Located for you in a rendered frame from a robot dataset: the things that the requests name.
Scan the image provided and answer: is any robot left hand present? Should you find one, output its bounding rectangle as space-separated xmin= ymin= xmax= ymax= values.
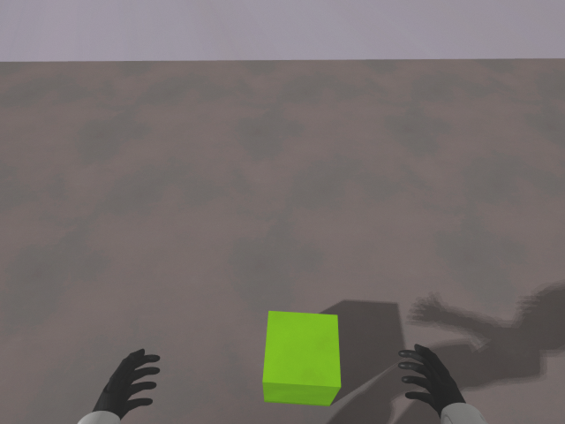
xmin=93 ymin=349 xmax=160 ymax=421

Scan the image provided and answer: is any carton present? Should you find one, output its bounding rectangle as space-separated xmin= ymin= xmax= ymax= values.
xmin=262 ymin=311 xmax=341 ymax=406

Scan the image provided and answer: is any robot right hand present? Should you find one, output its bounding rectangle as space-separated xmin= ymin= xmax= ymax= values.
xmin=398 ymin=344 xmax=466 ymax=418

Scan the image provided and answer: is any right robot forearm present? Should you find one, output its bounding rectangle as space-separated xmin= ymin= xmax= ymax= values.
xmin=441 ymin=403 xmax=488 ymax=424

